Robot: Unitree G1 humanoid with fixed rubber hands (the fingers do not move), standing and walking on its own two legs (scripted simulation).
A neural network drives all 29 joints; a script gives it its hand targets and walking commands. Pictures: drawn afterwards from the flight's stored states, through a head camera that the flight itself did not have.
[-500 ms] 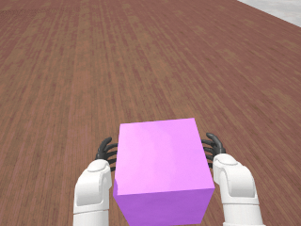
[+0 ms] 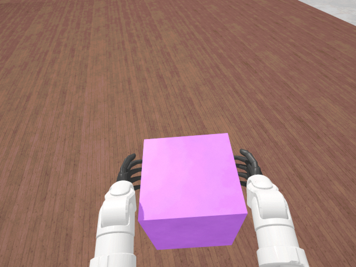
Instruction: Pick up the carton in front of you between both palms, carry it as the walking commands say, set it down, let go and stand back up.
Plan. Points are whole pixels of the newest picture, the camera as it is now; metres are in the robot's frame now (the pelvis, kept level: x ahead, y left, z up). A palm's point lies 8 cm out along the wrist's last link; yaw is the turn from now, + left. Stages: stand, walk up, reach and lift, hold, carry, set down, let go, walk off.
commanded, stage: carry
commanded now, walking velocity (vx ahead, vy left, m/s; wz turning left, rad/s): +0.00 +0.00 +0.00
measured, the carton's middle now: (190, 195) +0.31 +0.00 -0.05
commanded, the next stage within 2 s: hold in 0.16 s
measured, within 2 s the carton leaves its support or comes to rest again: neither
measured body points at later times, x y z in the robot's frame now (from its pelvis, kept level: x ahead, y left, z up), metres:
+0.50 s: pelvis -0.03 +0.01 +0.01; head -0.04 +0.04 +0.46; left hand +0.29 +0.12 +0.03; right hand +0.24 -0.18 +0.04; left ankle +0.08 +0.13 -0.73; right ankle -0.07 -0.10 -0.73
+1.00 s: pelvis -0.04 +0.06 -0.02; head +0.03 +0.07 +0.42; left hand +0.34 +0.12 -0.04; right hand +0.28 -0.18 -0.03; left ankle +0.07 +0.12 -0.73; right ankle -0.07 -0.09 -0.73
